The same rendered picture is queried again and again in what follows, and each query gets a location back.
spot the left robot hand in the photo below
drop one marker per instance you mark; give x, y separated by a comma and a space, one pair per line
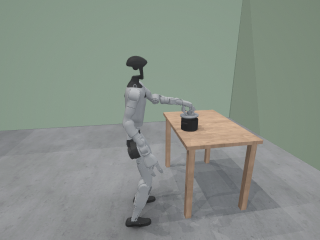
187, 104

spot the pot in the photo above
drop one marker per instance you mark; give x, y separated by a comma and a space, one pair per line
189, 124

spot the right robot hand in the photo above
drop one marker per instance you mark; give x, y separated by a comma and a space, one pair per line
149, 161

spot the robot right forearm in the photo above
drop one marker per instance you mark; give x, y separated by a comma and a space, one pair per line
137, 138

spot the right robot upper arm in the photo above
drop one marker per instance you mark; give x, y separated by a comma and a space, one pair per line
133, 98

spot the left robot upper arm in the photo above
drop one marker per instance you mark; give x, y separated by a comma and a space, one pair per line
154, 98

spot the table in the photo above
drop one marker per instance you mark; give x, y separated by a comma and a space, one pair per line
214, 131

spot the lid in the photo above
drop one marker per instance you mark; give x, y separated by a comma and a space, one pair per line
189, 116

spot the humanoid robot torso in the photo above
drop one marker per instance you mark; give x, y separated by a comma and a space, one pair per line
138, 117

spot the robot left forearm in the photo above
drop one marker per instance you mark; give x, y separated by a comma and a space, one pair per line
170, 100

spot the left robot thigh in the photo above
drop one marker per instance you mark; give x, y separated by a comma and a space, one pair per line
146, 142

